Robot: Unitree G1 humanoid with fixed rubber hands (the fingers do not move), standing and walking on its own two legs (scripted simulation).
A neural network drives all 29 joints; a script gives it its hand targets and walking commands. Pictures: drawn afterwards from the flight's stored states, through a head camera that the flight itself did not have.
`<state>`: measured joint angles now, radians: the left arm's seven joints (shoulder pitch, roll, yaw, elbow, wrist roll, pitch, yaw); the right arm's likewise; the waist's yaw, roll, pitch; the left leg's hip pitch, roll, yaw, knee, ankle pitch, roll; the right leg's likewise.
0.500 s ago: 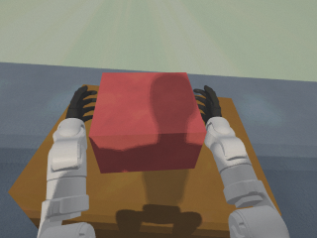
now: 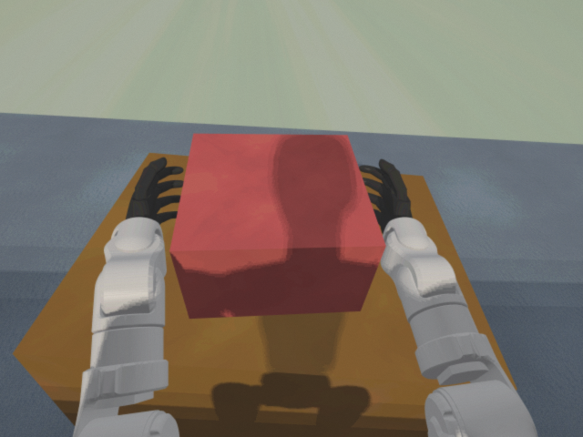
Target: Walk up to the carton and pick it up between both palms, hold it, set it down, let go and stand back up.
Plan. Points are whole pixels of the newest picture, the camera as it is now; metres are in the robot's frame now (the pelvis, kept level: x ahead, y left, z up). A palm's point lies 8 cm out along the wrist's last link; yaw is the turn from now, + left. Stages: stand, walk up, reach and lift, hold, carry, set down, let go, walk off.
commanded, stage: hold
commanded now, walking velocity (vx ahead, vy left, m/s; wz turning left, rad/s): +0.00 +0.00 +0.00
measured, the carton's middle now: (274, 219) +0.39 +0.00 +0.14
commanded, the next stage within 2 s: none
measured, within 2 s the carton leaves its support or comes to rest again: neither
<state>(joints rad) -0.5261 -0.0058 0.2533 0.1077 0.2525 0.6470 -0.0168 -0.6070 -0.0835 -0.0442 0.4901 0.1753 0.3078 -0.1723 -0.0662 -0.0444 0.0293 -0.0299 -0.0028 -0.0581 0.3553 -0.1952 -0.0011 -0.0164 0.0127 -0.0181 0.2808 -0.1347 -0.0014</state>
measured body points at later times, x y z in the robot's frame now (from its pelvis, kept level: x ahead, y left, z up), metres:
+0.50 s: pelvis +0.00 +0.00 +0.00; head -0.04 +0.02 +0.45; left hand +0.37 +0.16 +0.17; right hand +0.37 -0.17 +0.17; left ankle +0.01 +0.12 -0.75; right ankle +0.02 -0.12 -0.75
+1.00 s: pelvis +0.00 -0.01 +0.00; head -0.04 +0.02 +0.45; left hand +0.37 +0.17 +0.18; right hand +0.38 -0.15 +0.18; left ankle +0.01 +0.12 -0.75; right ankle +0.02 -0.12 -0.75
